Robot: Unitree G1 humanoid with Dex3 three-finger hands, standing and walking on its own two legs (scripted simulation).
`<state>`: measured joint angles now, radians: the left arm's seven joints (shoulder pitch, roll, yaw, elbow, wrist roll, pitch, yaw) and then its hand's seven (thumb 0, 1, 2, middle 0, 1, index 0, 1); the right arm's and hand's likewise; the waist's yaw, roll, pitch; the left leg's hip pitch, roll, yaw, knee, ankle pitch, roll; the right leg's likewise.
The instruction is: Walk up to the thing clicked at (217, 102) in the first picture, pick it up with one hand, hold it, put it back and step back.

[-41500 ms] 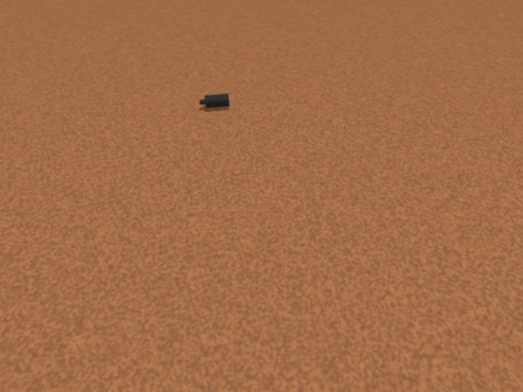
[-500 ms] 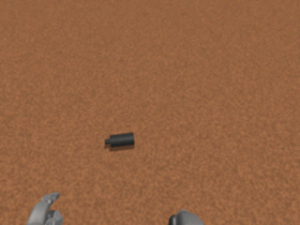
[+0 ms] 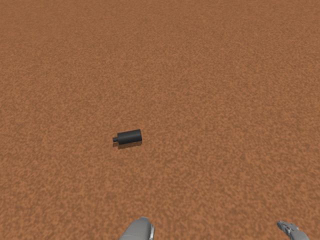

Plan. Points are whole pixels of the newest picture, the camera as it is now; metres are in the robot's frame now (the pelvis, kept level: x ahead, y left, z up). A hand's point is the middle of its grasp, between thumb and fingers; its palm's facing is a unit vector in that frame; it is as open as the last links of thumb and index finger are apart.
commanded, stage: step back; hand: left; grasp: from above
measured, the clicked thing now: (127, 137) +0.82 +0.32 -0.71
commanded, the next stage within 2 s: stand in 1.58 s
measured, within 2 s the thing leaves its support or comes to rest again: neither
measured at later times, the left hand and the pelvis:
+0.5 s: hand out of the picture -0.08 +0.26 -0.14, palm faces +0.08 -0.93 -0.35, open 7.4 cm; pelvis -0.17 -0.02 +0.01, yaw +5 degrees
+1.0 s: hand out of the picture -0.18 +0.26 -0.13, palm faces +0.05 -0.92 -0.39, open 7.4 cm; pelvis -0.23 -0.03 +0.01, yaw +3 degrees
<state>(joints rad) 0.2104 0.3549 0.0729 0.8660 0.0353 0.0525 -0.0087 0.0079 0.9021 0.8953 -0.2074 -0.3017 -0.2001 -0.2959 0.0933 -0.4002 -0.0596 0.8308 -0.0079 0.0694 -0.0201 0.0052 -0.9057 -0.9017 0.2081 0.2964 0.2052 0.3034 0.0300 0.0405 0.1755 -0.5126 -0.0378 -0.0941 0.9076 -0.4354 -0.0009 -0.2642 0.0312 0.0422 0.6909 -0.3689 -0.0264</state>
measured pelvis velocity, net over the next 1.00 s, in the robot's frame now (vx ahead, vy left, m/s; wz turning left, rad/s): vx -0.23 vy -0.03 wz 0.06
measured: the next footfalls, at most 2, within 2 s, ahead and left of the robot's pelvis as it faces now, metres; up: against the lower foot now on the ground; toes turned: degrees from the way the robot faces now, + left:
left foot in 0.26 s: -0.09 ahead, +0.11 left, +0.00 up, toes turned +4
right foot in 0.58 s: -0.15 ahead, -0.15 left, +0.00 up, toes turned +3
